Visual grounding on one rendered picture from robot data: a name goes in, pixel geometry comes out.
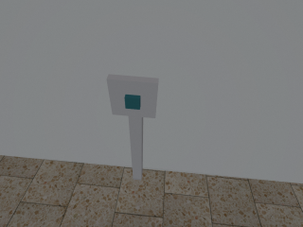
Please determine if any panel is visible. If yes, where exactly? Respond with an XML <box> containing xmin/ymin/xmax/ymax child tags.
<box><xmin>106</xmin><ymin>74</ymin><xmax>159</xmax><ymax>181</ymax></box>

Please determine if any button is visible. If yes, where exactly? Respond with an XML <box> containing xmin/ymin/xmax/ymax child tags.
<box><xmin>124</xmin><ymin>95</ymin><xmax>141</xmax><ymax>110</ymax></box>

